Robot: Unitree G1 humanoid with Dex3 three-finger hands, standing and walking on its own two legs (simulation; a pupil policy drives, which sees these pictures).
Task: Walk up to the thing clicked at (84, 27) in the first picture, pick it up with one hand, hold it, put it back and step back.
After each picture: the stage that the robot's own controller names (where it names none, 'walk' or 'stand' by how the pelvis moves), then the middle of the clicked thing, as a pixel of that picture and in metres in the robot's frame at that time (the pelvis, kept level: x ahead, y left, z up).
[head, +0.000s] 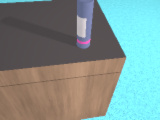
stand; (84, 24) +0.67 +0.01 +0.06
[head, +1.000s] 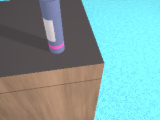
rise first; (53, 26) +0.57 +0.16 +0.10
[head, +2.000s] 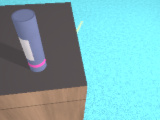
stand; (32, 44) +0.48 +0.20 +0.08
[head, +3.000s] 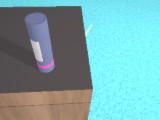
stand; (42, 46) +0.49 +0.18 +0.06
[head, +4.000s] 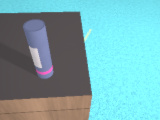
stand; (40, 52) +0.47 +0.19 +0.06
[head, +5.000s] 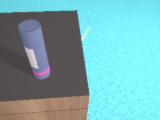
stand; (36, 52) +0.46 +0.20 +0.06
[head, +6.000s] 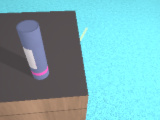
stand; (35, 53) +0.46 +0.20 +0.06
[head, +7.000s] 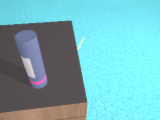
rise first; (33, 62) +0.44 +0.22 +0.06
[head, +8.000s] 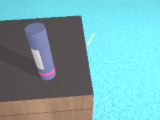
go down; (42, 54) +0.47 +0.21 +0.06
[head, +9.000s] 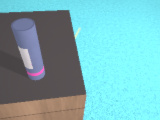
go down; (31, 53) +0.46 +0.20 +0.07
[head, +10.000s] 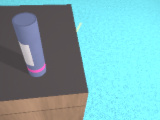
go down; (32, 49) +0.46 +0.19 +0.08
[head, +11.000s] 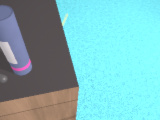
close in; (13, 45) +0.45 +0.22 +0.09
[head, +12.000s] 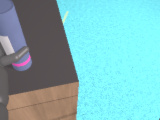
close; (13, 40) +0.46 +0.21 +0.11
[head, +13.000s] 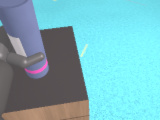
lift; (27, 42) +0.32 +0.14 +0.28
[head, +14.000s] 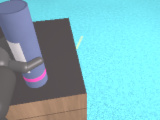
hold; (26, 50) +0.34 +0.17 +0.22
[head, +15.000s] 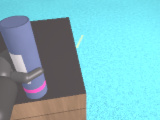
hold; (27, 62) +0.34 +0.17 +0.18
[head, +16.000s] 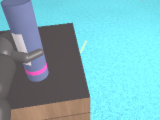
crouch; (29, 44) +0.37 +0.17 +0.23
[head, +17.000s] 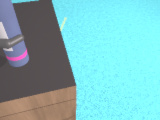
lower; (8, 31) +0.48 +0.21 +0.15
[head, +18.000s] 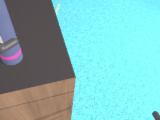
lower; (1, 31) +0.48 +0.22 +0.12
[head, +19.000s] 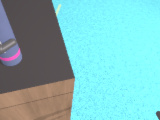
lower; out of the picture +0.47 +0.23 +0.12
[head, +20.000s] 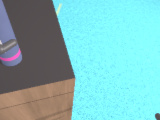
lower; (0, 32) +0.47 +0.23 +0.12
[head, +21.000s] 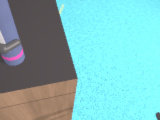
loosen; (4, 32) +0.47 +0.22 +0.12
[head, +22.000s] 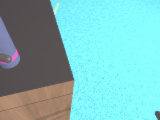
withdraw; out of the picture +0.46 +0.23 +0.12
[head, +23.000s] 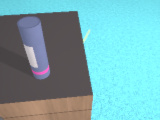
sink last; (36, 51) +0.45 +0.21 +0.09
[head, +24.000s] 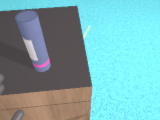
stand; (35, 44) +0.48 +0.22 +0.09
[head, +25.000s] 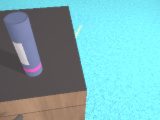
stand; (26, 48) +0.46 +0.22 +0.10
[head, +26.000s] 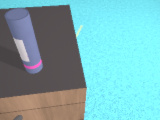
stand; (27, 44) +0.47 +0.22 +0.10
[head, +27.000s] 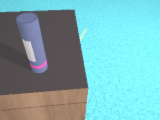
stand; (34, 46) +0.49 +0.21 +0.08
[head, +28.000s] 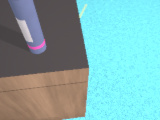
walk; (30, 25) +0.53 +0.21 +0.08
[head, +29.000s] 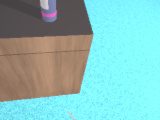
walk; out of the picture +0.72 +0.18 +0.07
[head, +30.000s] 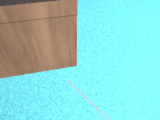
stand; out of the picture +1.03 +0.29 +0.09
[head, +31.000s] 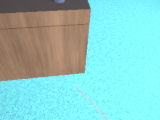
stand; out of the picture +1.08 +0.20 +0.07
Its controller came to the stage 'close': yes
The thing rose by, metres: 0.22
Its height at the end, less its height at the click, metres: +0.00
